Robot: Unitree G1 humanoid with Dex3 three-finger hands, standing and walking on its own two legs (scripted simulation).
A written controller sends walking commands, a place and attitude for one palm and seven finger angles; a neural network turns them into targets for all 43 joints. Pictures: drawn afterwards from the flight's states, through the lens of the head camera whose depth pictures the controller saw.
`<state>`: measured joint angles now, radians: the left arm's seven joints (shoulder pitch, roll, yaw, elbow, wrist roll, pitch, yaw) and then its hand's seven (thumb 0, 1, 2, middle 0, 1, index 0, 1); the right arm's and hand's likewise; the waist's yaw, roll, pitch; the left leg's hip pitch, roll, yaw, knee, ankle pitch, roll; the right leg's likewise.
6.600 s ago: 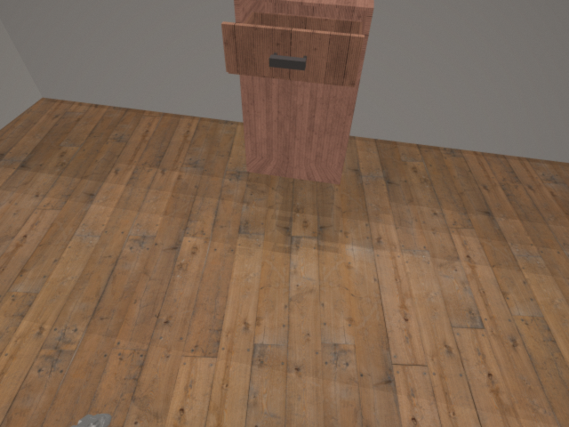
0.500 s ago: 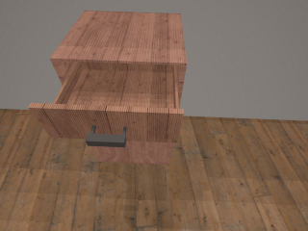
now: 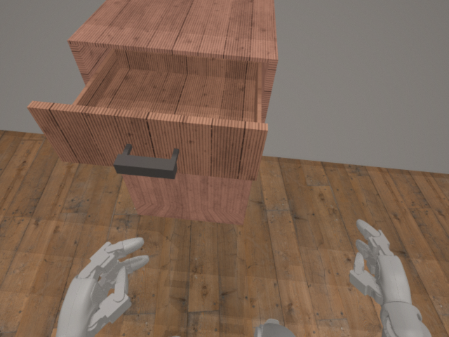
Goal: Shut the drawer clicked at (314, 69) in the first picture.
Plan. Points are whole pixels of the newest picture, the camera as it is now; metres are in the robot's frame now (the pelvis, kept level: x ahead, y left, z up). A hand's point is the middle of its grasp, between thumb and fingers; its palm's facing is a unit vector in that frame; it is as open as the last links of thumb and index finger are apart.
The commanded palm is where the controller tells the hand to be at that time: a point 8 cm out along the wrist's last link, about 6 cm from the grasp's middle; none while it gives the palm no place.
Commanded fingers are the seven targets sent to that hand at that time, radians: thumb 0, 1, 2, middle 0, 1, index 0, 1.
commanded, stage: raise the hand and make a fist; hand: left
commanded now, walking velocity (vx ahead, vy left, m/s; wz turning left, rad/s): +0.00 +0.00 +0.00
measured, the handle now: (149, 158) +0.44 +0.19 +0.05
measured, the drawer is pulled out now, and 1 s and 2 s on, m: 0.23 0.23 0.23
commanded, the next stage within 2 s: bring the fist close to the handle in 1.44 s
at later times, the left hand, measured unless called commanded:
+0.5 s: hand (123, 255) +0.22 +0.17 +0.09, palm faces +0.00 -1.00 -0.05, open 3.4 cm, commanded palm +0.19 +0.21 +0.09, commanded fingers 0.00 0.90 0.90 -1.18 -1.36 -1.18 -1.36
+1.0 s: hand (130, 227) +0.24 +0.15 +0.14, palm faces +0.00 -1.00 -0.05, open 3.2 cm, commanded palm +0.21 +0.20 +0.15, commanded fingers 0.00 0.90 0.90 -1.40 -1.60 -1.40 -1.60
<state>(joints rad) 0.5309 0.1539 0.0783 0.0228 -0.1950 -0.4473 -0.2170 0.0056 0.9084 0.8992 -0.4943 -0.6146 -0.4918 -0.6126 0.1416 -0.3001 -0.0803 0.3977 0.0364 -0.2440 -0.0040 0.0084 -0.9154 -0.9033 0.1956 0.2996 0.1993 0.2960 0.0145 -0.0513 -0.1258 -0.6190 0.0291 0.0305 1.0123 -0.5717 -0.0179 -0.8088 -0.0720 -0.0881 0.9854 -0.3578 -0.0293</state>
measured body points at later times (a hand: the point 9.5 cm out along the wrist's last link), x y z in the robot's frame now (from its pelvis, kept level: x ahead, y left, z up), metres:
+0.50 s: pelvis +0.01 +0.02 +0.01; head +0.06 +0.01 +0.46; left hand +0.21 +0.22 +0.09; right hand +0.16 -0.23 -0.06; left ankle -0.04 +0.13 -0.67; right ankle +0.08 -0.11 -0.67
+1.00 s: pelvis +0.04 +0.03 +0.03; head +0.06 +0.02 +0.48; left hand +0.23 +0.21 +0.14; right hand +0.24 -0.16 -0.03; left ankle -0.04 +0.13 -0.67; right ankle +0.08 -0.11 -0.67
